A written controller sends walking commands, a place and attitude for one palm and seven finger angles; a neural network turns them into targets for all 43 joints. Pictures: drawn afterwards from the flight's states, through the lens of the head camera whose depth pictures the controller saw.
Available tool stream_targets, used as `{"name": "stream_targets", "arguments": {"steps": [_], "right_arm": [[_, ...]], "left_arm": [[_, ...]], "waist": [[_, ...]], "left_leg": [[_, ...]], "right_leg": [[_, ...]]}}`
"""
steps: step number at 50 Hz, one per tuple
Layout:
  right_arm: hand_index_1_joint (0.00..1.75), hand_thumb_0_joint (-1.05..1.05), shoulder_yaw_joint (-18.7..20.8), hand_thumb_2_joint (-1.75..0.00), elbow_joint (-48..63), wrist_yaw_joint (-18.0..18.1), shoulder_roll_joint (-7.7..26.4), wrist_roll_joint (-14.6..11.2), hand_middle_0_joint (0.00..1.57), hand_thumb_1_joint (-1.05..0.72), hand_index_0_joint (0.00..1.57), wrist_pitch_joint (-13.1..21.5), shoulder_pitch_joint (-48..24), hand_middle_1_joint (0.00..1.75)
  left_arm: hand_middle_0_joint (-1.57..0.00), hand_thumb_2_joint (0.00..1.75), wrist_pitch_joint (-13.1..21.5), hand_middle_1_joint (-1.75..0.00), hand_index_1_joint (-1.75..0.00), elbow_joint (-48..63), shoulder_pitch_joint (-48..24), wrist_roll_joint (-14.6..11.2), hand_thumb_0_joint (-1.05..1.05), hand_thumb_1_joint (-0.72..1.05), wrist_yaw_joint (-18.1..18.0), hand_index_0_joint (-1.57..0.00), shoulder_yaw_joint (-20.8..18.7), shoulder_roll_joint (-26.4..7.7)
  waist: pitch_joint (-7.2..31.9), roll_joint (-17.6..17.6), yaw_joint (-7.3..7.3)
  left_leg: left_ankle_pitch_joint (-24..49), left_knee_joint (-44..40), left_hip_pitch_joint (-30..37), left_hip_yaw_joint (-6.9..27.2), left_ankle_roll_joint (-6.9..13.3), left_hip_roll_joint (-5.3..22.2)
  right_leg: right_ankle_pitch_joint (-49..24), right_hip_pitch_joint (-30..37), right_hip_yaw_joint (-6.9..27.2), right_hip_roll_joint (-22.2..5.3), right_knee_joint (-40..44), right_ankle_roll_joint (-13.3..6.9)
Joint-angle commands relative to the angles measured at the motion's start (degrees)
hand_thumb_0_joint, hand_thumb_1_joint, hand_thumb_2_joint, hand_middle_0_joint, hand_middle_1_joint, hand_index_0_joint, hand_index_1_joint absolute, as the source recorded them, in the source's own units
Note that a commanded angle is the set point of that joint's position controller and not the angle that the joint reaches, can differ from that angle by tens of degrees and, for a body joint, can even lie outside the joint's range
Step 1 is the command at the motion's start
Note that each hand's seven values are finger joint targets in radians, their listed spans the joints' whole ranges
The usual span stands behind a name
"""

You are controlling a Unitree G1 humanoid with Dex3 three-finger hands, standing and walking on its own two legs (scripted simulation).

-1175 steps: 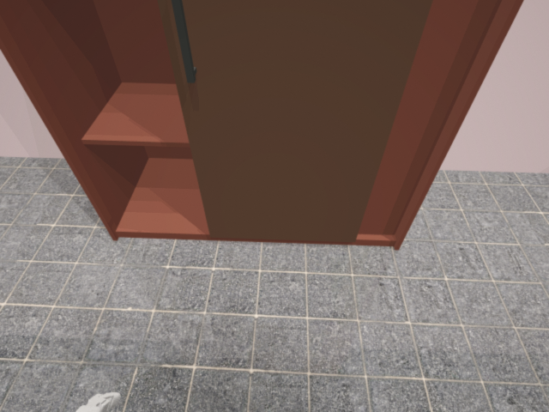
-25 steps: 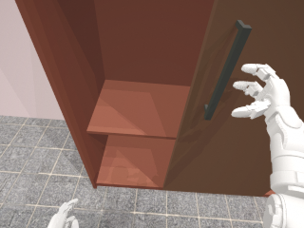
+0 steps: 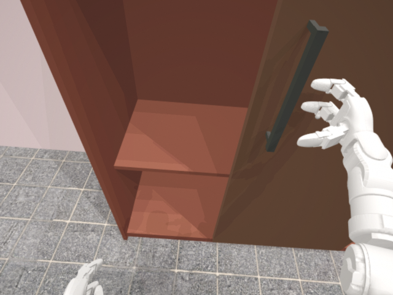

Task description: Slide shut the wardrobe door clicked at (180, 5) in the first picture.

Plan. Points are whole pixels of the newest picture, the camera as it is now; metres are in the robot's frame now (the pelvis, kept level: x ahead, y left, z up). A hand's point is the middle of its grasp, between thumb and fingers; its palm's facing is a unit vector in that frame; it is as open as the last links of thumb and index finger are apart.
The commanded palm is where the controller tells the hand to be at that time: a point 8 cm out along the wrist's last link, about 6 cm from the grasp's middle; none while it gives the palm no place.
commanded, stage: feel for the door with the fingertips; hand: right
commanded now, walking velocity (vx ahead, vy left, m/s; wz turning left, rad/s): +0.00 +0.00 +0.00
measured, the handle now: (287, 96) +0.48 -0.14 +0.19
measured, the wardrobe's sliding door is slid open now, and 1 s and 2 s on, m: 0.43 0.43 0.43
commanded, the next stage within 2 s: slide the fingers in behind the handle in 0.76 s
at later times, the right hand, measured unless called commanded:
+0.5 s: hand (306, 112) +0.42 -0.16 +0.20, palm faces +0.00 +1.00 -0.02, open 14.0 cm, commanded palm +0.40 -0.21 +0.20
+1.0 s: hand (301, 105) +0.44 -0.15 +0.20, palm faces -0.03 +1.00 -0.01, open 13.7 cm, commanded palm +0.42 -0.20 +0.20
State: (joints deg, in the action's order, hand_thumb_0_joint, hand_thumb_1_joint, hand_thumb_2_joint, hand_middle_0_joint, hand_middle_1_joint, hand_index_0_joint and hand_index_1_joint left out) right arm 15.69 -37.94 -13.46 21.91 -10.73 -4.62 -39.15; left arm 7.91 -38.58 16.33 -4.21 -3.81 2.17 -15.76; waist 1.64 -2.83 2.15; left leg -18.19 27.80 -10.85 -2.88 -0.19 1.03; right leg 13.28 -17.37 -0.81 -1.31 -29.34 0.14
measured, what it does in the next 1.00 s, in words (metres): stands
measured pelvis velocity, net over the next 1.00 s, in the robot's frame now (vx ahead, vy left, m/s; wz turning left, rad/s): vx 0.00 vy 0.00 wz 0.01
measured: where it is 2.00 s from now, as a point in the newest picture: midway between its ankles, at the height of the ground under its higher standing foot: outside the picture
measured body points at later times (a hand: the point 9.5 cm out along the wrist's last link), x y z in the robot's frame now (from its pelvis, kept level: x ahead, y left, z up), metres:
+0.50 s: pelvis +0.00 +0.00 +0.00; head +0.00 +0.02 +0.45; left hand +0.13 +0.25 -0.10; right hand +0.42 -0.21 +0.20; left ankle -0.04 +0.12 -0.74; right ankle +0.02 -0.12 -0.74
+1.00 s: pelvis +0.00 +0.00 +0.00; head +0.00 +0.02 +0.45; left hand +0.08 +0.26 -0.12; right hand +0.44 -0.21 +0.20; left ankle -0.04 +0.12 -0.74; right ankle +0.02 -0.12 -0.74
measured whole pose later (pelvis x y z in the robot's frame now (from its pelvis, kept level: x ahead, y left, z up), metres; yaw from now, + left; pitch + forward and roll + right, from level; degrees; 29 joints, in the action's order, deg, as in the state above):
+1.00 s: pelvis +0.00 +0.00 +0.00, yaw +1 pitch +2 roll +0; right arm 14.8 -45.9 -10.6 20.0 -9.5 -2.1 -46.0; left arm 6.6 -40.4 18.6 -4.0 -3.3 1.6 -15.4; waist 2.1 -2.6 3.1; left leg -18.2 28.6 -12.1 -2.3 -0.2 0.7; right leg 13.4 -18.3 -1.2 -1.7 -29.9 0.2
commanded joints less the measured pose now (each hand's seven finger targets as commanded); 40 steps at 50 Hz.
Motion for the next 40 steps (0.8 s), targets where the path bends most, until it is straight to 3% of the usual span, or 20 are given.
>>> {"name": "stream_targets", "arguments": {"steps": [1,2,5,8,10,12,14,15,17,22,24,25,26,29,30,32,34,35,39,40], "right_arm": [[1.20,0.00,1.6,-0.30,17.5,0.6,11.2,-1.4,0.30,0.50,0.30,6.2,-28.8,1.20],[1.20,0.00,2.0,-0.30,16.4,0.7,11.0,-1.7,0.30,0.50,0.30,5.7,-27.5,1.20],[1.20,0.00,0.5,-0.30,13.1,1.3,8.5,-1.8,0.30,0.50,0.30,3.6,-25.9,1.20],[1.20,0.00,2.1,-0.30,11.1,2.6,10.6,-1.0,0.30,0.50,0.30,1.8,-26.2,1.20],[1.20,0.00,3.1,-0.30,14.9,3.8,11.8,-0.2,0.30,0.50,0.30,2.5,-26.6,1.20],[1.20,0.00,2.0,-0.30,20.2,4.4,9.9,-0.2,0.30,0.50,0.30,3.4,-26.9,1.20],[1.20,0.00,1.1,-0.30,22.7,4.5,7.8,-0.8,0.30,0.50,0.30,4.1,-26.0,1.20],[1.20,0.00,3.0,-0.30,22.1,4.9,10.2,-0.8,0.30,0.50,0.30,4.5,-25.2,1.20],[1.20,0.00,4.2,-0.30,20.0,4.8,11.1,-0.8,0.30,0.50,0.30,3.9,-23.9,1.20],[1.20,0.00,1.1,-0.30,14.1,4.5,9.6,0.2,0.30,0.50,0.30,1.0,-26.0,1.20],[1.20,0.00,0.7,-0.30,13.8,4.2,9.6,0.2,0.30,0.50,0.30,0.7,-27.3,1.20],[1.20,0.00,-0.8,-0.30,15.4,4.0,8.1,0.1,0.30,0.50,0.30,1.2,-29.4,1.20],[1.20,0.00,0.0,-0.30,16.7,4.0,8.9,0.0,0.30,0.50,0.30,1.7,-30.6,1.20],[1.20,0.00,-1.9,-0.30,16.1,3.4,6.4,-1.1,0.30,0.50,0.30,3.0,-33.0,1.20],[1.20,0.00,-1.7,-0.30,14.8,3.5,6.7,-1.2,0.30,0.50,0.30,3.6,-33.6,1.20],[1.20,0.00,-0.8,-0.30,11.3,3.7,7.6,-1.2,0.30,0.50,0.30,3.9,-33.5,1.20],[1.20,0.00,-1.2,-0.30,9.6,4.2,7.3,-0.4,0.30,0.50,0.30,4.3,-35.1,1.20],[1.20,0.00,-0.8,-0.30,8.3,4.7,8.3,0.1,0.30,0.50,0.30,4.5,-35.9,1.20],[1.20,0.00,3.5,-0.30,7.2,5.4,12.7,1.0,0.30,0.50,0.30,5.2,-33.1,1.20],[1.20,0.00,3.7,-0.30,6.6,5.4,12.7,1.0,0.30,0.50,0.30,5.3,-31.6,1.20]], "left_arm": [[-0.20,0.90,3.3,-0.30,-0.30,8.0,-3.2,0.2,0.00,0.90,0.0,-0.20,-2.9,-7.0],[-0.20,0.90,3.3,-0.30,-0.30,7.8,-2.9,0.3,0.00,0.90,0.0,-0.20,-3.0,-7.2],[-0.20,0.90,3.0,-0.30,-0.30,7.1,-3.2,0.1,0.00,0.90,0.0,-0.20,-2.9,-7.1],[-0.20,0.90,2.6,-0.30,-0.30,7.0,-3.1,0.0,0.00,0.90,-0.1,-0.20,-2.9,-7.3],[-0.20,0.90,2.3,-0.30,-0.30,7.4,-3.2,0.4,0.00,0.90,0.1,-0.20,-3.1,-7.0],[-0.20,0.90,2.5,-0.30,-0.30,8.5,-3.8,0.4,0.00,0.90,0.4,-0.20,-3.1,-6.4],[-0.20,0.90,2.8,-0.30,-0.30,8.9,-4.3,0.5,0.00,0.90,0.7,-0.20,-3.2,-6.0],[-0.20,0.90,2.5,-0.30,-0.30,8.1,-3.9,0.7,0.00,0.90,0.6,-0.20,-3.2,-6.4],[-0.20,0.90,2.3,-0.30,-0.30,7.9,-4.0,0.6,0.00,0.90,0.5,-0.20,-3.2,-6.5],[-0.20,0.90,1.1,-0.30,-0.30,7.2,-4.3,0.0,0.00,0.90,0.0,-0.20,-2.7,-6.6],[-0.20,0.90,1.0,-0.30,-0.30,7.3,-4.3,-0.1,0.00,0.90,-0.3,-0.20,-2.8,-6.6],[-0.20,0.90,0.9,-0.30,-0.30,7.3,-4.4,0.0,0.00,0.90,-0.3,-0.20,-2.8,-6.5],[-0.20,0.90,1.2,-0.30,-0.30,7.6,-4.3,0.0,0.00,0.90,-0.3,-0.20,-3.0,-6.6],[-0.20,0.90,1.6,-0.30,-0.30,7.2,-4.0,0.1,0.00,0.90,-0.4,-0.20,-3.0,-6.5],[-0.20,0.90,1.6,-0.30,-0.30,6.4,-3.5,0.2,0.00,0.90,-0.5,-0.20,-3.0,-6.7],[-0.20,0.90,1.7,-0.30,-0.30,5.8,-3.1,0.2,0.00,0.90,-0.5,-0.20,-3.0,-7.0],[-0.20,0.90,1.8,-0.30,-0.30,5.4,-2.6,0.2,0.00,0.90,-0.4,-0.20,-3.0,-7.0],[-0.20,0.90,1.6,-0.30,-0.30,4.9,-2.2,0.3,0.00,0.90,-0.3,-0.20,-3.0,-7.1],[-0.20,0.90,1.4,-0.30,-0.30,5.9,-1.6,0.6,0.00,0.90,0.1,-0.20,-3.1,-7.1],[-0.20,0.90,1.1,-0.30,-0.30,5.9,-1.3,0.7,0.00,0.90,0.2,-0.20,-3.1,-7.2]], "waist": [[19.6,-1.0,0.35],[19.0,1.2,0.17],[14.5,3.2,-0.12],[12.4,3.0,-0.14],[15.8,2.5,-0.89],[20.0,0.2,-0.92],[22.1,0.3,-0.92],[21.4,2.8,-1.02],[19.2,4.9,-1.08],[11.5,3.1,0.14],[12.4,2.1,0.39],[13.7,1.3,0.75],[16.3,0.2,0.78],[18.1,1.2,1.62],[17.4,3.3,1.91],[16.2,4.3,1.75],[15.7,2.3,1.85],[15.4,3.4,1.80],[18.5,1.6,-0.02],[18.3,3.6,-0.14]], "left_leg": [[21.2,-3.1,-3.3,0.0,1.6,-2.4],[21.1,-3.1,-3.2,-0.2,1.4,-2.5],[19.3,-3.8,-3.6,-0.4,1.4,-2.5],[16.9,-4.2,-4.9,0.1,1.1,-2.2],[19.3,-3.6,-2.4,0.2,1.3,-2.1],[22.9,-2.7,-1.0,0.3,1.3,-2.1],[24.9,-2.3,-0.3,0.1,1.3,-2.3],[25.6,-2.6,0.9,0.2,1.3,-2.3],[26.0,-2.7,0.7,0.3,1.0,-2.4],[20.4,-4.1,-3.4,0.6,0.8,-2.0],[19.8,-4.2,-3.9,0.7,1.0,-2.0],[20.7,-4.1,-3.1,0.7,1.2,-1.9],[21.4,-3.7,-3.0,0.8,1.2,-2.0],[22.1,-3.3,-3.5,0.6,1.2,-2.2],[22.1,-3.5,-3.1,0.5,1.2,-2.1],[20.4,-3.5,-4.2,0.5,1.0,-2.2],[19.1,-3.4,-5.6,0.5,1.2,-2.1],[18.6,-3.5,-5.0,0.5,1.2,-1.9],[22.6,-2.3,-2.0,0.7,1.4,-1.7],[23.3,-2.5,-1.1,0.7,1.3,-1.8]], "right_leg": [[-15.8,18.0,2.6,1.6,0.8,-2.6],[-15.3,17.2,2.7,1.5,1.0,-2.7],[-12.5,13.6,2.1,1.7,1.7,-2.8],[-9.9,11.8,1.6,1.8,2.1,-2.9],[-12.6,12.9,1.5,1.8,1.7,-3.0],[-16.3,15.9,1.3,1.8,1.2,-2.8],[-18.7,17.8,1.5,1.7,0.8,-2.7],[-18.8,16.7,1.4,1.6,0.6,-2.9],[-17.4,15.0,1.0,1.7,1.2,-3.0],[-11.2,11.6,0.3,1.9,1.9,-3.1],[-11.3,12.5,0.7,1.9,1.7,-3.1],[-12.3,13.3,0.6,2.0,1.2,-3.2],[-13.2,14.9,0.9,2.1,0.9,-3.1],[-14.2,16.7,1.4,2.0,0.6,-3.0],[-14.1,15.9,1.4,1.9,0.3,-3.1],[-12.2,14.7,1.5,1.9,0.7,-3.0],[-11.6,14.6,1.7,2.0,0.8,-2.9],[-11.2,13.6,1.6,2.0,0.6,-3.0],[-14.4,13.3,1.3,2.1,0.6,-2.9],[-14.8,12.4,1.3,2.1,0.4,-3.0]]}}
